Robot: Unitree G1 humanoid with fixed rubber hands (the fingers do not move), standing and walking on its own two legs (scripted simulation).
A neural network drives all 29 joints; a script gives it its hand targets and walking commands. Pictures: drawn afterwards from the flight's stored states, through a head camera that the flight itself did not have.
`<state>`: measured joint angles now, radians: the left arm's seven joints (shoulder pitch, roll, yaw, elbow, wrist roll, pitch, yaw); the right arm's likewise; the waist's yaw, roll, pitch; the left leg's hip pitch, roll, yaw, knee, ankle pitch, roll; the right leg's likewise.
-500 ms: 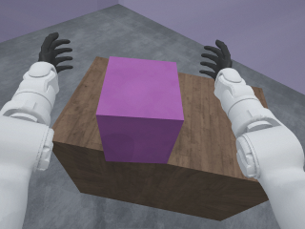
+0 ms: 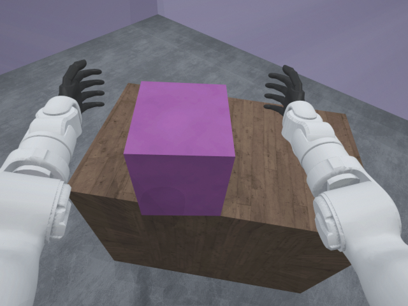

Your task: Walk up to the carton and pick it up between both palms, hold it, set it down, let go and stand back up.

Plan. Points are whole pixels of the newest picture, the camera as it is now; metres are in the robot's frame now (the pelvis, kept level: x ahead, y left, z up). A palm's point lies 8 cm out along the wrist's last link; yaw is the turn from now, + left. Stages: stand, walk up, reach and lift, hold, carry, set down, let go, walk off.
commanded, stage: set down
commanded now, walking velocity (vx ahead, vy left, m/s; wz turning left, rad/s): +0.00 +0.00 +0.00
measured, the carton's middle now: (182, 151) +0.50 +0.03 -0.01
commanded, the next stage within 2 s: none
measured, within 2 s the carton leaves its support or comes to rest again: neither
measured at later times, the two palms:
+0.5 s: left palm (79, 146) +0.42 +0.23 +0.10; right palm (284, 152) +0.40 -0.18 +0.10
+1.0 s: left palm (73, 196) +0.35 +0.24 +0.03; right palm (277, 198) +0.34 -0.16 +0.03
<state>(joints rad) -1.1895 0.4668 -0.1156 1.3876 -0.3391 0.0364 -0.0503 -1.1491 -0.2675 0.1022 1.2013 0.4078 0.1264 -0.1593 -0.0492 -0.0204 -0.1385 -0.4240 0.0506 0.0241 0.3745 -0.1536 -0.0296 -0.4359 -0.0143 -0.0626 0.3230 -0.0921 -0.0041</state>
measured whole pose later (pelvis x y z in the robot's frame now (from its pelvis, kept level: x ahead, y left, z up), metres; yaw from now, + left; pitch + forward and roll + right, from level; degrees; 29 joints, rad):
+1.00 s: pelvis +0.01 +0.01 +0.00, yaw +0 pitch +1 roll -1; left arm -0.43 0.29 0.04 0.85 -0.20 -0.14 -0.06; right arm -0.39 -0.12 0.02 0.84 0.25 -0.21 -0.15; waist 0.01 -0.01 0.00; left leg -0.23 0.05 0.02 0.46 -0.25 -0.02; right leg -0.23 -0.02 -0.06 0.38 -0.17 0.01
